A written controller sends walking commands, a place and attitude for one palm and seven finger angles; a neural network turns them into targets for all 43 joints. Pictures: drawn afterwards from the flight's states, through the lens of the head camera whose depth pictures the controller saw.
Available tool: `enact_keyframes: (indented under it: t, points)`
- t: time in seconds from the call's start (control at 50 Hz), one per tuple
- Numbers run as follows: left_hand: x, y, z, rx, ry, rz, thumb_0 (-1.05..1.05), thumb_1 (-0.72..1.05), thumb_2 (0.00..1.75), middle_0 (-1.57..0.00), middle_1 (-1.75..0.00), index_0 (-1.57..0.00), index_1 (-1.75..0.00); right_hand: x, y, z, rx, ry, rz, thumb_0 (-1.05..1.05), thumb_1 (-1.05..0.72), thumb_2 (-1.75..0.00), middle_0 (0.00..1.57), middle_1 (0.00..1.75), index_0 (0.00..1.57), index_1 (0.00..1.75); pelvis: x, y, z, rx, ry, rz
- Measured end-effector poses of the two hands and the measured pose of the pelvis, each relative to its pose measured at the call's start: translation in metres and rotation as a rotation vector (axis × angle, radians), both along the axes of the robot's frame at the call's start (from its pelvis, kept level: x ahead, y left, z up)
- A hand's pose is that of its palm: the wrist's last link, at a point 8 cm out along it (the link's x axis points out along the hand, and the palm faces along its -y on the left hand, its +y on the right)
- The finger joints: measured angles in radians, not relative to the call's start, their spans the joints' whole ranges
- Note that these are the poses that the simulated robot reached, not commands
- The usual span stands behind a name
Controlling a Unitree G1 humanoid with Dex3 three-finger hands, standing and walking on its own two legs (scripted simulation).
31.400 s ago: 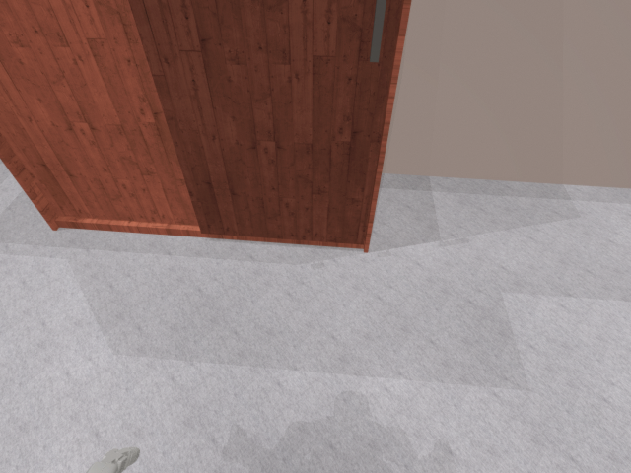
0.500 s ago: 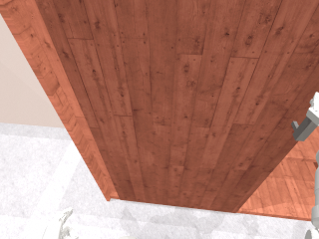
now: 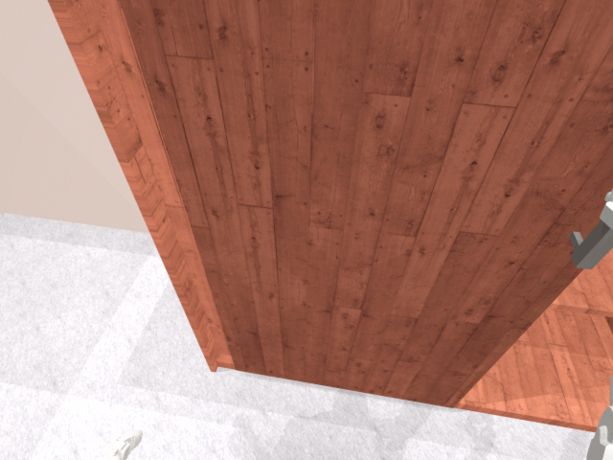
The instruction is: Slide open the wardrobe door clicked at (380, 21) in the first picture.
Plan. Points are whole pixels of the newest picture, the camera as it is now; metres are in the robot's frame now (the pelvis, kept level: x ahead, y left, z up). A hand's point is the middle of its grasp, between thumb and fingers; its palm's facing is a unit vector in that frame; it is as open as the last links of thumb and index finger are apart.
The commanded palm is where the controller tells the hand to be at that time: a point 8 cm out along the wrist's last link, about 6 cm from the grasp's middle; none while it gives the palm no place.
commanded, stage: stop walking and hold the door there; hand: right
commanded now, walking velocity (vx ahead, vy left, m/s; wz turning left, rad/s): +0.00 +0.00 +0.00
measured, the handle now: out of the picture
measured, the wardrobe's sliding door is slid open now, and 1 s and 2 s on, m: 0.59 0.59 0.59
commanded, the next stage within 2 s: loosen the grip on the handle in 1.32 s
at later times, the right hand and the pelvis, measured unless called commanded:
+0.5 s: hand out of the picture +0.40 -0.34 +0.16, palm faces +0.46 +0.86 -0.23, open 5.5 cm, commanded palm +0.36 -0.36 +0.15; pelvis +0.01 -0.05 -0.01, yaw -2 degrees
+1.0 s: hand out of the picture +0.39 -0.34 +0.17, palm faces +0.34 +0.93 -0.15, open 5.5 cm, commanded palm +0.36 -0.37 +0.15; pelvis -0.01 -0.10 -0.01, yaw -1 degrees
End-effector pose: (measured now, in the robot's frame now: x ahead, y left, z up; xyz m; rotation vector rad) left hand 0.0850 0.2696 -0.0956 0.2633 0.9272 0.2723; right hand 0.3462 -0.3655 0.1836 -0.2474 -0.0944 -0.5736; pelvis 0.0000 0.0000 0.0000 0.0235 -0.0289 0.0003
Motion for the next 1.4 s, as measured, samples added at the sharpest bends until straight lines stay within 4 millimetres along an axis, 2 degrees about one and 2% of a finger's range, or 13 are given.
enact_keyframes:
  t: [0.18, 0.26, 0.34, 0.42, 0.52, 0.62, 0.7, 0.78, 0.92, 0.98, 1.1, 1.26, 1.4]
  points:
    - [0.021, 0.012, -0.001, 0.002, 0.001, -0.021, 0.01, 0.90, 0.90, -0.20, -0.30, -0.21, -0.30, 0.000, 0.000, 0.000, -0.020, 0.006, -0.014, -0.13, -0.65, -0.79, 0.45, 1.40, 0.35, 1.40, 0.012, 0.008, -0.001, 0.002, 0.017, -0.002]
    - [0.034, 0.013, -0.002, 0.010, 0.022, -0.022, 0.01, 0.90, 0.90, -0.20, -0.30, -0.21, -0.30, 0.001, -0.003, -0.001, -0.042, 0.005, 0.007, -0.15, -0.63, -0.81, 0.45, 1.40, 0.37, 1.40, 0.020, -0.001, -0.001, -0.008, 0.018, -0.006]
    - [0.050, 0.002, 0.002, 0.027, 0.020, -0.045, 0.01, 0.90, 0.90, -0.20, -0.30, -0.20, -0.30, 0.006, -0.007, -0.006, -0.056, -0.003, 0.051, -0.17, -0.63, -0.82, 0.45, 1.40, 0.40, 1.40, 0.023, -0.016, -0.001, -0.038, 0.017, -0.035]
    - [0.071, -0.021, 0.000, 0.042, -0.020, -0.060, 0.01, 0.90, 0.90, -0.20, -0.30, -0.20, -0.30, 0.009, -0.012, -0.010, -0.084, -0.044, 0.096, -0.20, -0.62, -0.81, 0.47, 1.44, 0.43, 1.40, 0.020, -0.038, -0.010, -0.045, 0.013, -0.058]
    - [0.089, -0.075, -0.004, -0.050, -0.085, -0.114, 0.01, 0.91, 0.90, -0.20, -0.29, -0.20, -0.30, 0.008, -0.011, -0.014, -0.057, -0.071, 0.131, -0.17, -0.68, -0.78, 0.46, 1.45, 0.38, 1.40, 0.003, -0.057, -0.010, -0.028, 0.006, -0.036]
    - [0.090, -0.127, -0.015, -0.172, -0.096, -0.190, 0.01, 0.90, 0.90, -0.20, -0.30, -0.20, -0.30, 0.007, -0.006, -0.014, -0.013, -0.072, 0.142, -0.14, -0.72, -0.77, 0.46, 1.43, 0.30, 1.41, -0.008, -0.062, -0.010, -0.029, 0.014, -0.040]
    - [0.081, -0.147, -0.025, -0.208, -0.067, -0.232, 0.01, 0.90, 0.90, -0.21, -0.30, -0.21, -0.30, 0.007, -0.006, -0.014, -0.023, -0.073, 0.148, -0.14, -0.72, -0.77, 0.46, 1.41, 0.30, 1.41, -0.010, -0.061, -0.014, -0.039, 0.020, -0.032]
    - [0.067, -0.144, -0.023, -0.177, -0.016, -0.221, 0.01, 0.90, 0.90, -0.21, -0.30, -0.21, -0.31, 0.008, -0.009, -0.014, -0.023, -0.074, 0.173, -0.14, -0.71, -0.77, 0.45, 1.41, 0.33, 1.41, -0.007, -0.067, -0.009, -0.024, 0.018, -0.042]
    - [0.053, -0.114, -0.003, -0.026, -0.003, -0.142, 0.02, 0.90, 0.90, -0.21, -0.30, -0.21, -0.31, 0.010, -0.014, -0.016, -0.009, -0.101, 0.240, -0.14, -0.68, -0.78, 0.46, 1.44, 0.39, 1.41, -0.003, -0.088, -0.007, -0.027, -0.002, -0.031]
    - [0.051, -0.108, 0.007, 0.004, -0.038, -0.114, 0.02, 0.90, 0.90, -0.20, -0.30, -0.21, -0.30, 0.009, -0.015, -0.015, 0.007, -0.098, 0.254, -0.13, -0.69, -0.77, 0.45, 1.43, 0.39, 1.41, -0.007, -0.095, -0.006, -0.019, -0.002, -0.020]
    - [0.044, -0.113, 0.011, -0.004, -0.065, -0.107, 0.01, 0.90, 0.90, -0.20, -0.30, -0.20, -0.30, 0.008, -0.011, -0.015, 0.036, -0.091, 0.250, -0.11, -0.73, -0.77, 0.45, 1.41, 0.33, 1.41, -0.015, -0.096, -0.004, -0.005, -0.002, -0.009]
    - [0.031, -0.125, 0.002, -0.055, -0.041, -0.100, 0.01, 0.90, 0.90, -0.20, -0.30, -0.20, -0.30, 0.006, -0.009, -0.014, 0.040, -0.066, 0.237, -0.10, -0.74, -0.77, 0.45, 1.40, 0.29, 1.41, -0.017, -0.092, -0.001, -0.005, 0.015, -0.002]
    - [0.022, -0.121, -0.002, -0.060, -0.017, -0.079, 0.01, 0.90, 0.90, -0.21, -0.30, -0.21, -0.30, 0.006, -0.010, -0.013, 0.026, -0.052, 0.233, -0.10, -0.73, -0.77, 0.45, 1.40, 0.31, 1.41, -0.016, -0.090, -0.001, -0.006, 0.022, 0.002]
